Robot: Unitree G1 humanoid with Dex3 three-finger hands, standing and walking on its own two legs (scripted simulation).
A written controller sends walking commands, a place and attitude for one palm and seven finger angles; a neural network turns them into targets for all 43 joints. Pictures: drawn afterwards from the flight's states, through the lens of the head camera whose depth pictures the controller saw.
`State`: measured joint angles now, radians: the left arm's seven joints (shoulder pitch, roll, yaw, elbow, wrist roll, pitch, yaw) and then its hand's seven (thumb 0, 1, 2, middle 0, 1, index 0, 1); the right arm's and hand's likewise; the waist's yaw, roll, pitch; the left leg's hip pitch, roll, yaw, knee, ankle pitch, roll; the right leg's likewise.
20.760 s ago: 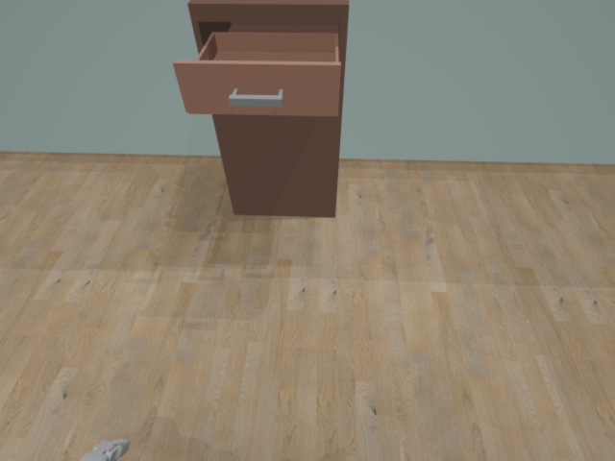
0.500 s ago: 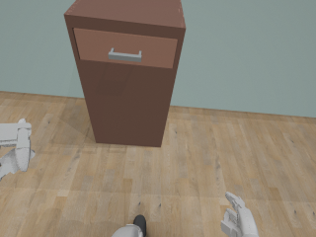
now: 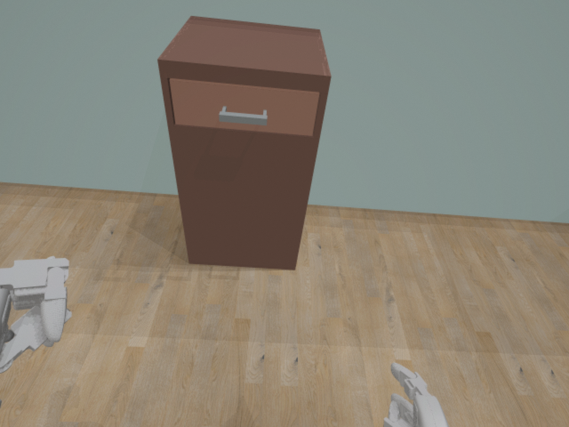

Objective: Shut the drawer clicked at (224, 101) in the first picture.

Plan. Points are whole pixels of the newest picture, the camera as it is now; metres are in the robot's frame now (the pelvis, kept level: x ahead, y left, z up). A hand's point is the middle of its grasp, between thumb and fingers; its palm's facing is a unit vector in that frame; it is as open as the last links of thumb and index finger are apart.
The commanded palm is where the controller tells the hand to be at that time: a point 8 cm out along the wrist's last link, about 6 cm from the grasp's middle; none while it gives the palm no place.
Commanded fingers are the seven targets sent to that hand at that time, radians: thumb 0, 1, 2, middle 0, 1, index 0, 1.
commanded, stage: stop stepping back and stand still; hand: left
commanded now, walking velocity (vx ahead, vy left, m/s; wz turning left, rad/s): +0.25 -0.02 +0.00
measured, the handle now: (244, 114) +0.95 +0.13 -0.01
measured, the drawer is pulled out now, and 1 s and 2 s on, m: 0.00 0.00 0.00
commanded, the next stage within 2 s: let the arm hang, fingers relaxed in 0.72 s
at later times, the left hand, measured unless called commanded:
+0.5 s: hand out of the picture +0.10 +0.24 +0.18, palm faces +0.43 -0.70 -0.57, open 3.2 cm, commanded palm +0.04 +0.28 +0.17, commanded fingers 0.00 0.90 0.90 -1.40 -1.60 -1.40 -1.60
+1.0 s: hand out of the picture +0.10 +0.24 -0.08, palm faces +0.19 -0.91 -0.37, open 3.0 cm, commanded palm none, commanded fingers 0.00 0.90 0.90 -1.00 -1.17 -1.00 -1.17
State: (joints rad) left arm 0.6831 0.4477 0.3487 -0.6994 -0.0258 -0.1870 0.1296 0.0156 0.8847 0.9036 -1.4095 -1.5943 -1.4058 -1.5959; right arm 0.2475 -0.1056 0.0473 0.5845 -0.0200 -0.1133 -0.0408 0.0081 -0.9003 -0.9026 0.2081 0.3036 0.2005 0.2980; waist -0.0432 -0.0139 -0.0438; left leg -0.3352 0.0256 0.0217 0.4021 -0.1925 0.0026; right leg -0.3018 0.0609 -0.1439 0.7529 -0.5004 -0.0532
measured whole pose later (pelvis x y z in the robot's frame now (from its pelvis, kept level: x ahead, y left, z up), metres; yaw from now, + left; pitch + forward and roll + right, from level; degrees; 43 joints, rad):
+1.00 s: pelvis -0.06 +0.00 -0.03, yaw +8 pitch +0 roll +0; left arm 0.27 0.24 0.08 0.40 0.04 0.02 0.01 0.00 0.90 0.90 -1.30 -1.49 -1.29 -1.49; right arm 0.16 -0.25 -0.02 0.77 -0.02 -0.02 0.01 0.00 -0.91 -0.90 0.20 0.30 0.20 0.30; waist -0.02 0.08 -0.02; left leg -0.34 0.01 0.01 0.66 -0.32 0.00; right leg -0.34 -0.02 -0.07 0.67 -0.32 -0.03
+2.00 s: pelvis -0.06 +0.02 +0.00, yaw +6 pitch -2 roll +0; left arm 0.26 0.12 0.02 1.15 0.01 0.00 0.03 0.01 0.91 0.90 -0.20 -0.30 -0.20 -0.30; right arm 0.32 -0.11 -0.01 1.12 -0.02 0.00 -0.04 0.00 -0.91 -0.90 0.20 0.30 0.19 0.30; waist -0.02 0.03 0.06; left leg -0.19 0.01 0.06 0.41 -0.20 0.01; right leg -0.22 -0.01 -0.03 0.43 -0.19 -0.01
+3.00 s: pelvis -0.04 +0.00 +0.00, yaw +6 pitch -1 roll +0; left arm 0.24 0.14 0.02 1.16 0.01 -0.01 0.03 0.01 0.91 0.90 -0.20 -0.29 -0.20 -0.30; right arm 0.28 -0.13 -0.01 1.15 -0.02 0.00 -0.04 0.00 -0.91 -0.90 0.20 0.30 0.19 0.30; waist -0.02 0.02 0.07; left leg -0.14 0.04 0.04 0.39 -0.22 -0.02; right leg -0.16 0.02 -0.04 0.39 -0.21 -0.04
